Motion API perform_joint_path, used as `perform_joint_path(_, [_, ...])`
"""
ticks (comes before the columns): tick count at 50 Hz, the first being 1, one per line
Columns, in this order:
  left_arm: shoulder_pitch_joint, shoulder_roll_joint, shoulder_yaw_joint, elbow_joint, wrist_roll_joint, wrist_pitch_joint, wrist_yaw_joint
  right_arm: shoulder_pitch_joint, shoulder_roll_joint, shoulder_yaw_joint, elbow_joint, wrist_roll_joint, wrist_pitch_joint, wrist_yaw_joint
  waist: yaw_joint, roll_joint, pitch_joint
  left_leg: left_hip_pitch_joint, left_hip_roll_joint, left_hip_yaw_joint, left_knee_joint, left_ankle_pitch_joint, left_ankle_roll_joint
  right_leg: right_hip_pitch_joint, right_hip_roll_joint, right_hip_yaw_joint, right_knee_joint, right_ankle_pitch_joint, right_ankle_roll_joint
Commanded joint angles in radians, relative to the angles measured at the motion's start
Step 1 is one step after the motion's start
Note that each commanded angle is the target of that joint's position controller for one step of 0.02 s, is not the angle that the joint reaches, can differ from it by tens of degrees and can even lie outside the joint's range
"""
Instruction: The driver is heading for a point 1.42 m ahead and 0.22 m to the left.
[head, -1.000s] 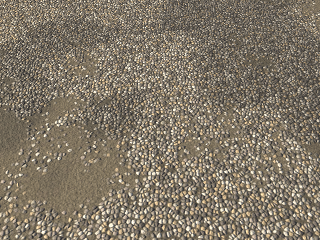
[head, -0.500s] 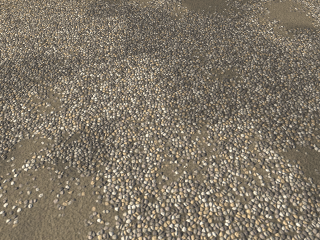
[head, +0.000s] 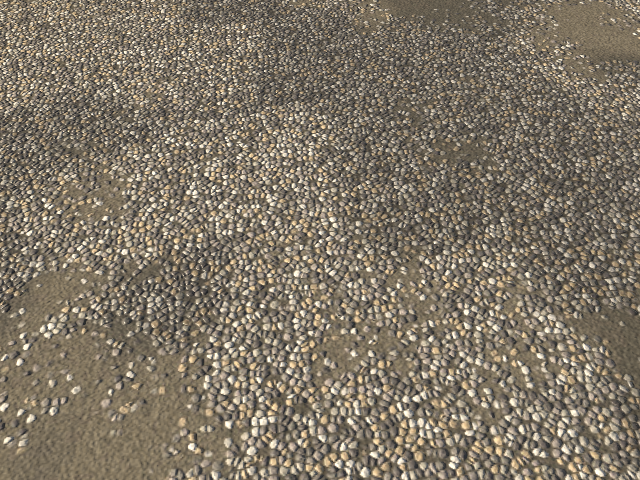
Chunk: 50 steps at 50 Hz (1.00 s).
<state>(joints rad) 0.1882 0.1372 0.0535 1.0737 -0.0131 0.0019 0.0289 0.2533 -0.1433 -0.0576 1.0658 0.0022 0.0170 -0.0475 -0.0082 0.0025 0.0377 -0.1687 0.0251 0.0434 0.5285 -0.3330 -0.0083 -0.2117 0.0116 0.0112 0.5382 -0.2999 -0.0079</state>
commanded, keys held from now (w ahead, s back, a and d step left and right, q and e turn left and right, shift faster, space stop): no key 0.44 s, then w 0.56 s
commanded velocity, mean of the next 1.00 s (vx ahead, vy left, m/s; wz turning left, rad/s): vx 0.17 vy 0.00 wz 0.00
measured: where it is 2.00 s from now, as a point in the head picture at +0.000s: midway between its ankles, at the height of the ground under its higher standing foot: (344, 378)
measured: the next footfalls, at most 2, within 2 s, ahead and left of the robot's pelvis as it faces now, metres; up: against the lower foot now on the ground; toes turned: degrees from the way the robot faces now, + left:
right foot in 0.74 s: +0.11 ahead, -0.13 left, +0.00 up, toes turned -4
left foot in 1.24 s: +0.49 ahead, +0.09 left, +0.00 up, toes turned +2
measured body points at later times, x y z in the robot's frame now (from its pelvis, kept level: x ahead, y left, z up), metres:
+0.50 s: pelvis +0.00 +0.01 +0.00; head +0.01 +0.01 +0.45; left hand +0.04 +0.24 -0.16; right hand -0.01 -0.21 -0.16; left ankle -0.03 +0.12 -0.73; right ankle -0.01 -0.12 -0.73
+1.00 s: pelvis +0.16 -0.05 +0.01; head +0.16 -0.06 +0.46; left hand +0.08 +0.17 -0.14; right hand +0.30 -0.30 -0.12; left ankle +0.27 +0.12 -0.65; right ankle +0.07 -0.12 -0.73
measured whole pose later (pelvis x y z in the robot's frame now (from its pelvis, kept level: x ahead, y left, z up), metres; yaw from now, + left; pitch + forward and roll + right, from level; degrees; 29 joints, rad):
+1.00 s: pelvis +0.16 -0.05 +0.01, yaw -1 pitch +2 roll +0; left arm 0.47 0.12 0.02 1.12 0.00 -0.09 0.01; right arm 0.11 -0.22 -0.09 0.92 0.02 -0.08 -0.02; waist 0.05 0.03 -0.04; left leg -0.74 0.10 -0.01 1.02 -0.04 0.04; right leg -0.08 0.04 -0.06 0.35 -0.31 -0.06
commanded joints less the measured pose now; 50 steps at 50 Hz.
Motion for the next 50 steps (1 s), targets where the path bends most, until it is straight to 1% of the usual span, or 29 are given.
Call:
perform_joint_path(1, [0.029,0.084,0.015,-0.02,0.0,-0.003,0.003,0.067,-0.075,-0.012,-0.007,0.0,-0.005,-0.001,-0.001,-0.01,-0.004,-0.01,0.026,-0.025,-0.069,0.222,0.002,0.011,-0.054,0.044,-0.074,0.328,-0.027])
perform_joint_path(22, [0.034,0.085,0.014,0.006,0.002,0.01,0.011,0.095,-0.063,-0.002,0.021,-0.001,-0.016,0.005,0.003,0.0,0.022,-0.02,0.025,-0.023,-0.092,0.197,0.012,0.007,-0.045,0.031,-0.084,0.234,-0.006])
perform_joint_path(23, [0.045,0.081,0.014,0.012,0.002,0.011,0.011,0.112,-0.063,-0.003,0.029,0.001,-0.014,0.004,0.001,0.004,0.005,-0.012,0.016,-0.014,-0.092,0.106,0.018,0.006,-0.028,0.013,-0.072,0.14,-0.008])
perform_joint_path(24, [0.044,0.083,0.016,0.011,-0.005,0.012,0.013,0.123,-0.078,-0.011,0.031,0.01,-0.012,0.002,-0.003,0.016,0.009,-0.019,0.008,-0.015,-0.09,-0.067,0.037,-0.019,0.001,-0.017,-0.037,-0.024,-0.016])
perform_joint_path(25, [0.04,0.083,0.019,0.005,-0.012,0.01,0.015,0.124,-0.1,-0.02,0.022,0.02,-0.011,-0.003,-0.007,0.046,0.031,-0.044,0.027,-0.054,-0.111,-0.28,0.071,-0.071,0.031,-0.051,0.016,-0.2,-0.026])
perform_joint_path(26, [0.023,0.081,0.02,-0.011,-0.015,0.002,0.016,0.149,-0.122,-0.027,0.016,0.027,-0.015,-0.006,-0.022,0.087,0.074,-0.062,0.087,-0.149,-0.17,-0.462,0.116,-0.156,0.042,-0.07,0.083,-0.289,-0.032])
perform_joint_path(27, [-0.017,0.069,0.018,-0.037,-0.02,-0.015,0.013,0.212,-0.147,-0.035,0.023,0.034,-0.025,-0.007,-0.048,0.141,0.117,-0.042,0.188,-0.302,-0.26,-0.602,0.179,-0.263,0.04,-0.09,0.184,-0.284,-0.034])
perform_joint_path(28, [-0.076,0.058,0.014,-0.07,-0.03,-0.035,0.009,0.24,-0.187,-0.047,0.029,0.039,-0.035,-0.007,-0.065,0.188,0.179,-0.053,0.294,-0.467,-0.341,-0.66,0.25,-0.346,0.002,-0.083,0.268,-0.233,-0.044])
perform_joint_path(29, [-0.124,0.066,0.016,-0.096,-0.038,-0.053,0.004,0.236,-0.19,-0.049,0.021,0.029,-0.049,-0.009,-0.072,0.177,0.219,-0.066,0.349,-0.556,-0.377,-0.624,0.287,-0.415,-0.037,-0.041,0.333,-0.22,-0.058])
perform_joint_path(30, [-0.145,0.07,0.018,-0.113,-0.042,-0.066,0.0,0.22,-0.187,-0.047,0.01,0.017,-0.064,-0.007,-0.071,0.175,0.223,-0.038,0.368,-0.576,-0.378,-0.55,0.295,-0.477,-0.061,-0.015,0.369,-0.261,-0.067])
perform_joint_path(31, [-0.142,0.076,0.021,-0.121,-0.041,-0.076,-0.004,0.197,-0.177,-0.046,0.002,0.012,-0.075,-0.003,-0.058,0.169,0.206,-0.012,0.356,-0.54,-0.35,-0.463,0.277,-0.49,-0.08,-0.003,0.362,-0.281,-0.075])
perform_joint_path(32, [-0.116,0.082,0.025,-0.117,-0.039,-0.082,-0.008,0.172,-0.175,-0.046,-0.008,0.018,-0.078,0.001,-0.039,0.148,0.175,-0.013,0.328,-0.464,-0.324,-0.392,0.245,-0.441,-0.084,-0.014,0.29,-0.277,-0.082])
perform_joint_path(33, [-0.081,0.08,0.029,-0.104,-0.036,-0.085,-0.011,0.138,-0.172,-0.046,-0.016,0.027,-0.075,0.004,-0.014,0.126,0.141,-0.064,0.276,-0.365,-0.295,-0.328,0.205,-0.315,-0.063,-0.053,0.184,-0.217,-0.082])
perform_joint_path(34, [-0.001,0.069,0.032,-0.07,-0.028,-0.085,-0.015,0.098,-0.176,-0.046,-0.023,0.036,-0.072,0.009,0.029,0.119,0.103,-0.177,0.216,-0.264,-0.254,-0.277,0.171,-0.114,-0.021,-0.106,0.112,-0.073,-0.073])
perform_joint_path(35, [0.1,0.068,0.04,-0.026,-0.022,-0.079,-0.019,0.086,-0.181,-0.048,-0.028,0.036,-0.069,0.013,0.067,0.102,0.057,-0.281,0.17,-0.192,-0.199,-0.239,0.152,0.069,0.03,-0.152,0.111,0.022,-0.053])
perform_joint_path(36, [0.206,0.072,0.052,0.016,-0.02,-0.073,-0.02,0.068,-0.186,-0.048,-0.034,0.029,-0.074,0.015,0.114,0.079,0.027,-0.349,0.135,-0.138,-0.109,-0.182,0.131,0.189,0.053,-0.17,0.112,0.019,-0.042])
perform_joint_path(37, [0.345,0.099,0.066,0.045,-0.02,-0.074,-0.018,0.008,-0.159,-0.037,-0.056,0.022,-0.084,0.019,0.191,-0.01,-0.006,-0.436,0.088,-0.062,0.146,0.001,0.087,0.303,-0.011,-0.064,0.044,-0.03,-0.071])
perform_joint_path(38, [0.461,0.242,0.09,0.052,-0.008,-0.084,-0.017,-0.019,-0.071,-0.016,-0.102,0.022,-0.099,0.02,0.207,-0.358,-0.057,-0.618,-0.031,0.055,0.634,-0.082,0.02,0.388,-0.29,0.457,-0.208,-0.118,-0.209])
perform_joint_path(39, [0.462,0.216,0.068,0.049,0.01,-0.099,-0.033,-0.022,-0.069,-0.02,-0.128,0.048,-0.122,0.025,0.172,-0.32,-0.088,-0.77,-0.07,-0.12,0.829,-0.229,0.044,0.404,-0.416,0.846,-0.378,-0.345,-0.343])
perform_joint_path(40, [0.359,0.186,0.048,0.029,0.007,-0.115,-0.036,-0.05,-0.092,-0.023,-0.146,0.075,-0.137,0.025,0.118,-0.191,0.024,-0.896,-0.003,-0.151,0.912,-0.149,0.079,0.358,-0.433,0.796,-0.369,-0.392,-0.33])
perform_joint_path(41, [0.272,0.135,0.026,0.0,0.004,-0.124,-0.041,-0.053,-0.101,-0.022,-0.148,0.065,-0.141,0.024,0.08,-0.096,0.051,-0.896,0.037,-0.142,0.914,-0.034,0.103,0.296,-0.389,0.646,-0.331,-0.286,-0.282])
perform_joint_path(42, [0.188,0.125,0.013,-0.025,0.006,-0.123,-0.047,-0.024,-0.103,-0.027,-0.132,0.043,-0.137,0.018,0.034,-0.019,0.047,-0.826,0.078,-0.138,0.854,0.071,0.106,0.204,-0.342,0.501,-0.31,-0.134,-0.231])
perform_joint_path(43, [0.14,0.114,0.005,-0.038,0.01,-0.118,-0.048,0.007,-0.117,-0.037,-0.119,0.027,-0.128,0.016,0.0,-0.029,0.031,-0.733,0.109,-0.134,0.77,0.132,0.101,0.126,-0.288,0.369,-0.305,0.002,-0.188])
perform_joint_path(44, [0.151,0.101,-0.002,-0.033,0.016,-0.109,-0.046,0.031,-0.117,-0.04,-0.113,0.024,-0.116,0.02,-0.011,-0.059,0.016,-0.663,0.115,-0.119,0.721,0.176,0.091,0.083,-0.246,0.276,-0.307,0.09,-0.163])
perform_joint_path(45, [0.19,0.101,-0.005,-0.022,0.016,-0.106,-0.04,0.024,-0.115,-0.041,-0.117,0.022,-0.106,0.024,-0.008,-0.072,0.013,-0.632,0.106,-0.097,0.686,0.214,0.075,0.063,-0.224,0.22,-0.312,0.196,-0.158])
perform_joint_path(46, [0.224,0.108,-0.007,-0.011,0.013,-0.104,-0.032,-0.009,-0.111,-0.04,-0.131,0.017,-0.099,0.027,-0.002,-0.07,0.02,-0.638,0.101,-0.081,0.644,0.24,0.061,0.059,-0.217,0.183,-0.32,0.276,-0.163])
perform_joint_path(47, [0.253,0.124,-0.007,-0.004,0.009,-0.104,-0.022,-0.063,-0.101,-0.034,-0.154,0.014,-0.095,0.03,0.007,-0.062,0.025,-0.647,0.096,-0.072,0.588,0.272,0.051,0.062,-0.219,0.162,-0.329,0.344,-0.167])
perform_joint_path(48, [0.265,0.138,-0.007,-0.004,0.011,-0.105,-0.014,-0.125,-0.096,-0.03,-0.182,0.01,-0.095,0.032,0.014,-0.051,0.037,-0.662,0.091,-0.068,0.506,0.307,0.047,0.069,-0.22,0.144,-0.334,0.4,-0.168])
perform_joint_path(50, [0.28,0.148,-0.007,-0.003,0.007,-0.1,0.001,-0.248,-0.08,-0.017,-0.228,0.009,-0.099,0.04,0.041,-0.068,0.044,-0.625,0.067,-0.042,0.322,0.379,0.043,0.078,-0.2,0.099,-0.359,0.444,-0.153])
